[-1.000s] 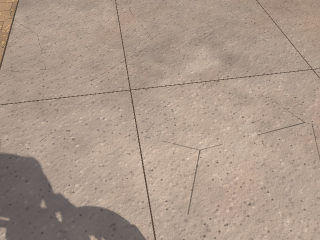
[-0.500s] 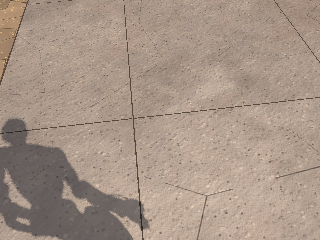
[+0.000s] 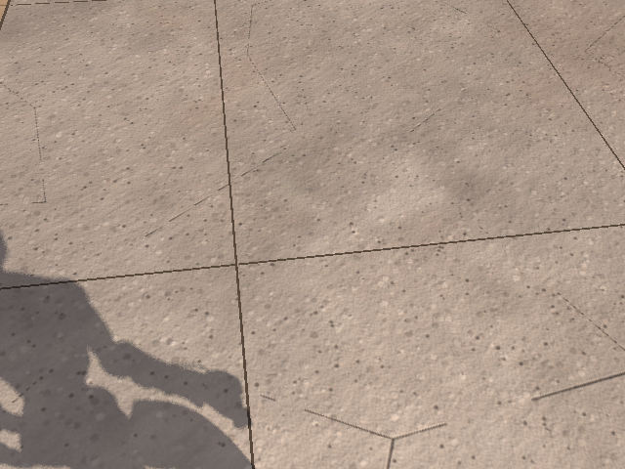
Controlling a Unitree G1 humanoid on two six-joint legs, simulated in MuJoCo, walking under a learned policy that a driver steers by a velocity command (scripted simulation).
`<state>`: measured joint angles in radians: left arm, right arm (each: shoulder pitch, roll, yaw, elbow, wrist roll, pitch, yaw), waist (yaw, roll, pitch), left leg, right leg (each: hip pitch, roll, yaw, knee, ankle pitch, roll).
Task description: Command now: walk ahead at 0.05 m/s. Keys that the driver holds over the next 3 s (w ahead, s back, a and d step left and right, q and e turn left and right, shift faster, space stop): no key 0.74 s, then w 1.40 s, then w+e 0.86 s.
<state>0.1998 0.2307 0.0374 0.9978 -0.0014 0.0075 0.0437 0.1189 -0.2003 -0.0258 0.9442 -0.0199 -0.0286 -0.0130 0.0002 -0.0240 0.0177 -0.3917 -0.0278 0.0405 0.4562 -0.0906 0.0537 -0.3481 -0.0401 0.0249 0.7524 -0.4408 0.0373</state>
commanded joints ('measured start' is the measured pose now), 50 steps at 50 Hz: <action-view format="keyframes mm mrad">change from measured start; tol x16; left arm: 1 171 37 12 35 9 12 3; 50 101 108 39 18 -28 -82 -23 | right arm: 1 -60 -131 -27 -46 17 0 -13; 45 -52 -63 -32 81 51 -40 5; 50 299 -110 -73 200 48 -59 19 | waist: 1 62 150 -111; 7 -18 -80 38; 38 0 9 -3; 44 42 -151 200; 50 -135 -11 53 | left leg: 1 -21 188 -195 -212 -290 106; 4 -46 112 -142 -181 -447 -1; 16 208 65 -59 -4 24 0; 29 232 69 -63 19 104 -7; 38 240 51 -46 15 -38 -12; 41 60 -12 23 139 -444 -8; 46 -193 90 -22 330 -386 41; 50 411 34 -12 38 -182 44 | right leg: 1 201 24 -50 -185 204 -20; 6 -82 -37 35 -411 -103 -93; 20 56 -8 -7 -352 246 -62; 37 73 5 -24 -369 258 -59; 43 95 -256 346 -586 -395 -255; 47 163 -259 279 -526 -119 -232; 50 -80 -86 48 -213 219 -142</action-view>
